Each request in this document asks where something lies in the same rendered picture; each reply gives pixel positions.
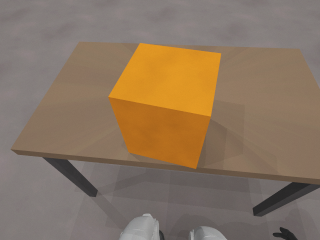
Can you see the robot right hand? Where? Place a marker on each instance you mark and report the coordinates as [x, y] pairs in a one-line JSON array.
[[286, 234]]

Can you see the right robot thigh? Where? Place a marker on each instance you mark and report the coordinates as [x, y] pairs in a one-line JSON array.
[[205, 233]]

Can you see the table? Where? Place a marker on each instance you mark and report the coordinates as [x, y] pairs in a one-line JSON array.
[[264, 124]]

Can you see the carton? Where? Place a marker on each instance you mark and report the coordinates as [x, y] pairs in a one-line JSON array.
[[163, 102]]

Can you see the robot thigh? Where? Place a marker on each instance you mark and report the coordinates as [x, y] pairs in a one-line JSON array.
[[205, 233], [141, 228]]

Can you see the left robot thigh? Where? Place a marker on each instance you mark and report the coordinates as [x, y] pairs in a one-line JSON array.
[[141, 228]]

